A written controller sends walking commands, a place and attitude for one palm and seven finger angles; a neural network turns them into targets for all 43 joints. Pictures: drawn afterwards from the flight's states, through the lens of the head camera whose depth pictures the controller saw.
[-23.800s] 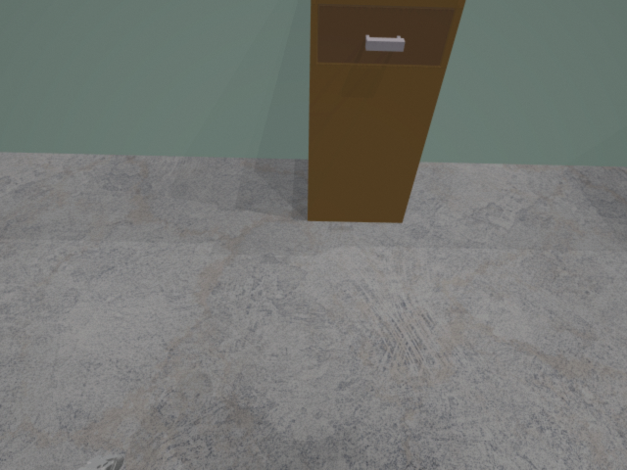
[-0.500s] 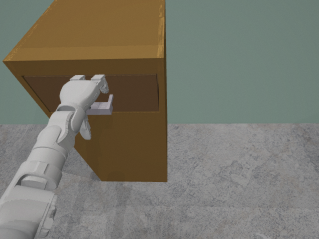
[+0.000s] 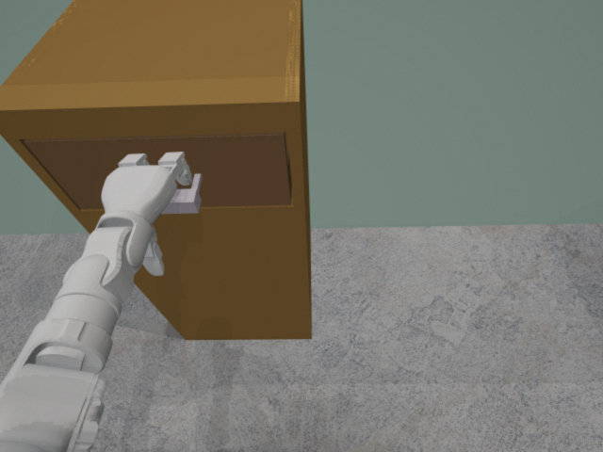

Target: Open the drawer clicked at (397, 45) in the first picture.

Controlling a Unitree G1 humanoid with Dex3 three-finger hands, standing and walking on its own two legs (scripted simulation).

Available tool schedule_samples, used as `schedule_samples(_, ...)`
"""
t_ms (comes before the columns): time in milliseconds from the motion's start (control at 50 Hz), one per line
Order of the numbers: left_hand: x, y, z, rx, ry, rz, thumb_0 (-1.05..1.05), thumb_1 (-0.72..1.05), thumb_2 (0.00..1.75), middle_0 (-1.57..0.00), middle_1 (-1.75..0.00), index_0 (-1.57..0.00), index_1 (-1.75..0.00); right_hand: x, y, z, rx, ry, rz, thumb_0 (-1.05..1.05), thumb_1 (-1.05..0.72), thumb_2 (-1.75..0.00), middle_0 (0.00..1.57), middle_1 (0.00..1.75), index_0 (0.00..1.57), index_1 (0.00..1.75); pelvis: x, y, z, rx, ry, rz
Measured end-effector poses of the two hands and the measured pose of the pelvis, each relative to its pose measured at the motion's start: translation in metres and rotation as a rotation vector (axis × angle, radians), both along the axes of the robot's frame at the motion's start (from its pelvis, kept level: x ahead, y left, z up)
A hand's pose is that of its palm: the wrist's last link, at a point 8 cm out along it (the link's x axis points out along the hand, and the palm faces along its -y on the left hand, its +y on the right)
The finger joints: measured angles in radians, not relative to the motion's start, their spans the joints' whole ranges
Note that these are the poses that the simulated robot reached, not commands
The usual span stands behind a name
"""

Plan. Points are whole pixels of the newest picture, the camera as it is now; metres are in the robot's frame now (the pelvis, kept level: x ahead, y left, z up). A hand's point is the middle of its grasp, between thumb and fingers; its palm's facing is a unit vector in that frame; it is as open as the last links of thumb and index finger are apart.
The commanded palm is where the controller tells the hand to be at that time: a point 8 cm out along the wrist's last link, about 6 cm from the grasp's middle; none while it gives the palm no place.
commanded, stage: lower the fingers behind the handle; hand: left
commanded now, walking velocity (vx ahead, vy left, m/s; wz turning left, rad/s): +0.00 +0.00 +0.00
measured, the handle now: (166, 190) +0.49 +0.23 +0.04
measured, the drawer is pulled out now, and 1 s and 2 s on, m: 0.00 0.00 0.00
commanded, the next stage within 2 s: close the thumb around the handle in 0.86 s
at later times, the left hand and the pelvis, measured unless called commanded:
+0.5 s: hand (163, 228) +0.43 +0.23 +0.03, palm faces -0.06 -0.02 -1.00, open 13.8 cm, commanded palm +0.41 +0.23 +0.08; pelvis -0.01 +0.00 -0.01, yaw +0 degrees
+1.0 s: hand (162, 224) +0.43 +0.23 +0.02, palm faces -0.05 -0.03 -1.00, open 13.8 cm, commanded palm +0.41 +0.24 +0.08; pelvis -0.01 +0.01 -0.01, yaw -1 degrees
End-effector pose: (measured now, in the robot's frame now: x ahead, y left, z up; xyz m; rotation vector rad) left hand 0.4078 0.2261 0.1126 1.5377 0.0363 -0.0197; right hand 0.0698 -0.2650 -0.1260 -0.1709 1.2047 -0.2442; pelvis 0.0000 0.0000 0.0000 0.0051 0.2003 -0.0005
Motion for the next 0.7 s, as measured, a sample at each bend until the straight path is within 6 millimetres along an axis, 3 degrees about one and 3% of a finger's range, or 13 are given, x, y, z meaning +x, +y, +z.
schedule_samples(320, -0.003, 0.001, -0.019, 0.017, 0.014, 0.034, 0.0, -0.49, 0.3, -0.3, -1.19, -0.31, -1.2, -0.007, -0.002, -0.002, -0.009, -0.004, -0.005, 0.01, -0.9, -0.9, 0.2, 0.3, 0.2, 0.3, -0.008, -0.001, -0.004, -0.001, 0.018, 0.003)
schedule_samples(500, 0.0, 0.001, -0.032, 0.019, 0.023, 0.023, 0.0, -0.49, 0.3, -0.31, -1.2, -0.32, -1.21, -0.021, -0.001, -0.006, -0.014, 0.031, -0.011, 0.0, -0.9, -0.9, 0.2, 0.3, 0.2, 0.3, -0.01, 0.0, -0.007, -0.004, 0.042, 0.004)
schedule_samples(700, 0.002, 0.001, -0.034, 0.018, -0.001, 0.03, 0.0, -0.49, 0.3, -0.31, -1.2, -0.33, -1.21, -0.034, 0.002, -0.009, -0.007, 0.066, -0.031, 0.01, -0.9, -0.9, 0.2, 0.3, 0.2, 0.3, -0.009, 0.004, -0.009, -0.007, 0.049, 0.001)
